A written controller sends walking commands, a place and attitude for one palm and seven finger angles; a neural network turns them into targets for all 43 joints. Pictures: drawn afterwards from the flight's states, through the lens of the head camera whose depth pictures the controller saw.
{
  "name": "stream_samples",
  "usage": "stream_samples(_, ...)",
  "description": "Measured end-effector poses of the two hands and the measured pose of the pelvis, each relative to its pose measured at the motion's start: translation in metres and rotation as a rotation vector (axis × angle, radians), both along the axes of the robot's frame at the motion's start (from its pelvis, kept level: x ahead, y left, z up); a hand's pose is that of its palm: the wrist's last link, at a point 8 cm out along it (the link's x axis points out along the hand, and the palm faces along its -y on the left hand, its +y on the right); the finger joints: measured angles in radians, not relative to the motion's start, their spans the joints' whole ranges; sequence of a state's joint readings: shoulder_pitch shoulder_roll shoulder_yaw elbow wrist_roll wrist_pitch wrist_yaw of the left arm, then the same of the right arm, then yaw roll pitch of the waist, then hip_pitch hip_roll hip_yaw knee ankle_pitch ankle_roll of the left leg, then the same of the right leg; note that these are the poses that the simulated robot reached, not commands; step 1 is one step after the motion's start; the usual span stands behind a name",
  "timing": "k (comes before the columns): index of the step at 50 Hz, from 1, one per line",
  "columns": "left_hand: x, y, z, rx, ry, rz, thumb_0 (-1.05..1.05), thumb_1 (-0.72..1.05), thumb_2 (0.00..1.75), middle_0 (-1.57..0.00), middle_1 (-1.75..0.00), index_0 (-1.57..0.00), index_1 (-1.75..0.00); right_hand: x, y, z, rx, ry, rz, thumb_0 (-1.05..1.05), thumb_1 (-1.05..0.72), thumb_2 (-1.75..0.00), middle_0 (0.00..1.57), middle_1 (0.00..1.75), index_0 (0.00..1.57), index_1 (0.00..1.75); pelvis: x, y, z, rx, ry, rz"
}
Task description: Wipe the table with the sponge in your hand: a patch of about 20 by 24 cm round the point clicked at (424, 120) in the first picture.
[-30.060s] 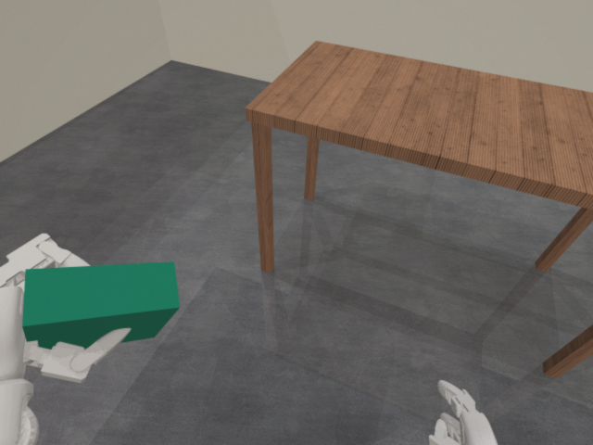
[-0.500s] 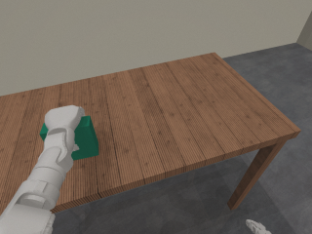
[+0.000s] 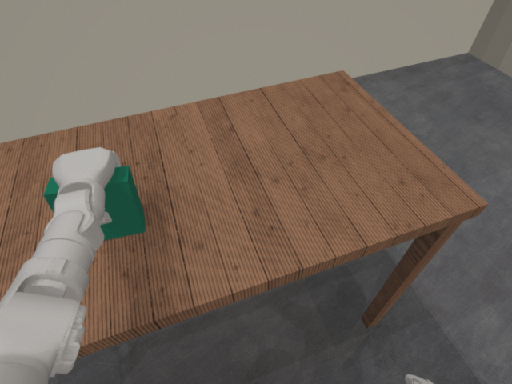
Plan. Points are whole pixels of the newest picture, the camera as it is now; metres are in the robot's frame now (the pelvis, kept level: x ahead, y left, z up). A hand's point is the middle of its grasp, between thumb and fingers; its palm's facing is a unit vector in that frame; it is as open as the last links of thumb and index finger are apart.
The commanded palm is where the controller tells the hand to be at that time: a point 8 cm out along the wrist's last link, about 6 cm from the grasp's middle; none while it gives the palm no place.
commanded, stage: wipe forward along the middle lane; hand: left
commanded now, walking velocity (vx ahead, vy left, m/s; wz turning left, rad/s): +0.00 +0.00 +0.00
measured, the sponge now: (104, 214) +0.39 +0.29 +0.03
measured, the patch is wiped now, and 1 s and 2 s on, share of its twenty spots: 1.00 1.00 1.00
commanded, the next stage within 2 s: slide back across to the first lane in 0.08 s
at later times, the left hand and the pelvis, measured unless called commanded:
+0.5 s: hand (80, 186) +0.42 +0.33 +0.08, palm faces -0.06 -0.03 -1.00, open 9.0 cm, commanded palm +0.39 +0.34 +0.12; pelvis +0.01 +0.03 +0.00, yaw -1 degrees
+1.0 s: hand (48, 197) +0.40 +0.37 +0.07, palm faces -0.09 -0.02 -1.00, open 9.0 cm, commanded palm +0.37 +0.37 +0.12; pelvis +0.03 +0.03 +0.01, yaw +0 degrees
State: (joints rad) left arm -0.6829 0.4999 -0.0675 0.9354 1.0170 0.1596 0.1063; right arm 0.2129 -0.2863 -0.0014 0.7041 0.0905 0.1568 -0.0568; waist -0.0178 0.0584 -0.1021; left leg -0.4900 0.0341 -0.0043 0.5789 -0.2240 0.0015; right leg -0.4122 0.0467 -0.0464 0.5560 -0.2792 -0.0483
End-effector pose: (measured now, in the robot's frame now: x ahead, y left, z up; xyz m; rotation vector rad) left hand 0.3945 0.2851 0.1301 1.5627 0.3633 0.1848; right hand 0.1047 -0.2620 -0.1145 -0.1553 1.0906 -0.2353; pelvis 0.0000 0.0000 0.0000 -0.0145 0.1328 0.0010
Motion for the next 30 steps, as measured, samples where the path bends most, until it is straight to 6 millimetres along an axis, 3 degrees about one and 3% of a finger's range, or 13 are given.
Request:
stream_samples(12,0.021,0.013,0.0,0.004,0.003,-0.005,0.0,-0.52,1.18,-0.86,-1.42,-0.89,-1.42,-0.023,0.003,-0.001,-0.021,0.07,-0.039,0.01,-0.91,-0.9,0.2,0.3,0.2,0.3,0.004,0.012,-0.001,-0.009,0.031,-0.008)
stream_samples(18,0.021,0.022,0.0,-0.014,-0.027,-0.008,0.0,-0.51,1.18,-0.85,-1.43,-0.88,-1.43,-0.029,0.01,-0.001,-0.012,0.083,-0.065,0.01,-0.91,-0.9,0.2,0.3,0.2,0.3,0.008,0.018,0.001,-0.009,0.024,-0.021)
stream_samples(23,0.014,0.032,0.001,-0.021,-0.051,0.008,0.0,-0.49,1.17,-0.84,-1.44,-0.86,-1.45,-0.022,0.018,0.003,0.001,0.069,-0.066,0.01,-0.91,-0.9,0.2,0.3,0.2,0.3,0.013,0.024,0.003,-0.009,0.004,-0.025)
stream_samples(30,0.003,0.053,0.002,-0.021,-0.032,0.048,-0.01,-0.47,1.15,-0.82,-1.45,-0.84,-1.47,0.006,0.027,0.01,-0.001,0.015,-0.024,0.01,-0.9,-0.9,0.2,0.3,0.2,0.3,0.017,0.03,0.006,-0.011,-0.015,-0.014)
